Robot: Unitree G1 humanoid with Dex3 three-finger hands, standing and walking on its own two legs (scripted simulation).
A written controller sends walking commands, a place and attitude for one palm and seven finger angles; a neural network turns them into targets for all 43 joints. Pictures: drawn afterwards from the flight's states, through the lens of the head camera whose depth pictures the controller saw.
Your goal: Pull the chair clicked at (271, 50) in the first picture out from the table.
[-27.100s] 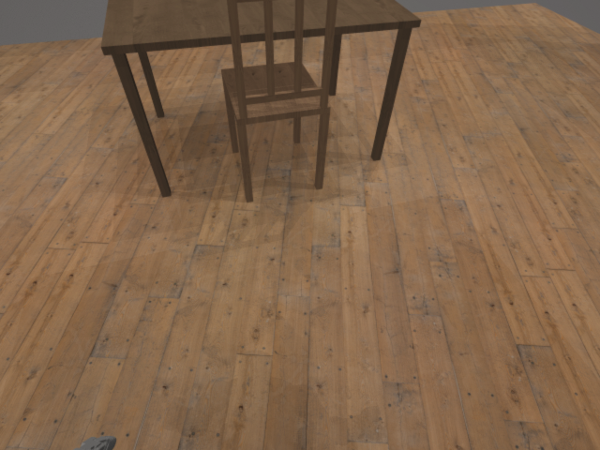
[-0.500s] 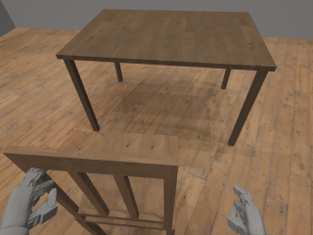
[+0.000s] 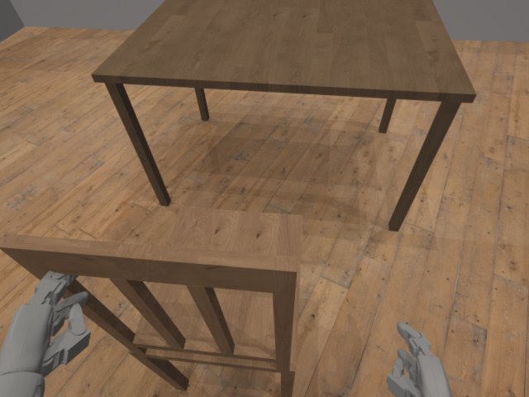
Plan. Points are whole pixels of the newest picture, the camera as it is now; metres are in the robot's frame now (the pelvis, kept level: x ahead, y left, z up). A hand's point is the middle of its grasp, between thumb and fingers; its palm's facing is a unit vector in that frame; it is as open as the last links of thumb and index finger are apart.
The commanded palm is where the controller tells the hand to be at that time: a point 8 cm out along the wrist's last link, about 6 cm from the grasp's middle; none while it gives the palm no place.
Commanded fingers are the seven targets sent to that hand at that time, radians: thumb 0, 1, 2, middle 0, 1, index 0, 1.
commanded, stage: step back with the hand held close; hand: left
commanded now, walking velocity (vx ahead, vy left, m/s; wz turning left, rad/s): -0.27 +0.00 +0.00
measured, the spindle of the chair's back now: (156, 316) +0.23 +0.23 -0.07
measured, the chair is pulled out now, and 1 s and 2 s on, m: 0.61 0.62 0.62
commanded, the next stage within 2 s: stop stepping back and stand still in 0.92 s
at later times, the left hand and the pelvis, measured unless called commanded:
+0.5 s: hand (2, 373) +0.10 +0.27 +0.14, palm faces +0.26 -0.78 -0.57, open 6.8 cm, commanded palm +0.04 +0.32 +0.18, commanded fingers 0.00 0.90 0.90 -0.20 -0.30 -0.20 -0.30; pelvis -0.10 +0.02 -0.01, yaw +0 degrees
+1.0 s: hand out of the picture +0.02 +0.29 +0.19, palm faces +0.39 -0.76 -0.52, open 7.4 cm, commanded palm -0.03 +0.34 +0.18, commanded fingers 0.00 0.90 0.90 -0.20 -0.30 -0.20 -0.30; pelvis -0.18 +0.04 -0.01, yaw -1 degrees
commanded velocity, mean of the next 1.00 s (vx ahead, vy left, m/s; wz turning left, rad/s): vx -0.31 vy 0.00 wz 0.02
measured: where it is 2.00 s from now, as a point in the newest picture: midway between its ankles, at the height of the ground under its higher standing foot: outside the picture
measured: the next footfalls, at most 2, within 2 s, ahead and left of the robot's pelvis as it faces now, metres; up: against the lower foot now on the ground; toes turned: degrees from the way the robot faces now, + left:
right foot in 0.88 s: -0.12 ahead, -0.09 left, +0.00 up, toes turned -1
left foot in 1.12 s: -0.14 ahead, +0.18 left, +0.00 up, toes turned -1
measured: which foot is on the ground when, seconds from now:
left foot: down 0.00-0.94, up 0.96-1.00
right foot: down 0.00-0.70, up 0.72-0.86, down 0.88-1.00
